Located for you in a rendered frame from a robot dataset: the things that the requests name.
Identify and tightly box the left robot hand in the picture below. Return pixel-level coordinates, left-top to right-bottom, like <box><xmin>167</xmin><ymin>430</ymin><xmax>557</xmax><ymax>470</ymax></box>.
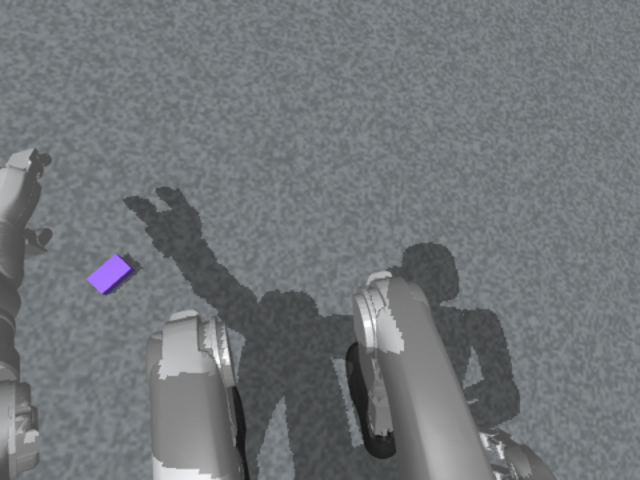
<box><xmin>0</xmin><ymin>148</ymin><xmax>53</xmax><ymax>260</ymax></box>

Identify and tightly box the small box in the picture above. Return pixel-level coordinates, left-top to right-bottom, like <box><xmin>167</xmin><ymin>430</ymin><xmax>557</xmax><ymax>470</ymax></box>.
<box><xmin>87</xmin><ymin>254</ymin><xmax>135</xmax><ymax>295</ymax></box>

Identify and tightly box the right robot hand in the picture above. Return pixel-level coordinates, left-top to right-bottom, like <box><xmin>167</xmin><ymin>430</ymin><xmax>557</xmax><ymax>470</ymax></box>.
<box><xmin>477</xmin><ymin>427</ymin><xmax>557</xmax><ymax>480</ymax></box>

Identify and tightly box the left robot foot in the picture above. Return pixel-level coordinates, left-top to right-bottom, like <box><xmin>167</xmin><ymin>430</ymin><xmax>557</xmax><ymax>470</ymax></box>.
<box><xmin>231</xmin><ymin>386</ymin><xmax>250</xmax><ymax>480</ymax></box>

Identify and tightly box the left robot arm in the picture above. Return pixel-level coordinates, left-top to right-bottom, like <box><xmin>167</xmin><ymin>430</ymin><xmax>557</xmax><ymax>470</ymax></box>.
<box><xmin>0</xmin><ymin>223</ymin><xmax>39</xmax><ymax>480</ymax></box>

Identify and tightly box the right robot foot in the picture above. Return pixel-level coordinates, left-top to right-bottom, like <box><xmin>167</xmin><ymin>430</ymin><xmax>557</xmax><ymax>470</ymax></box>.
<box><xmin>345</xmin><ymin>342</ymin><xmax>396</xmax><ymax>459</ymax></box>

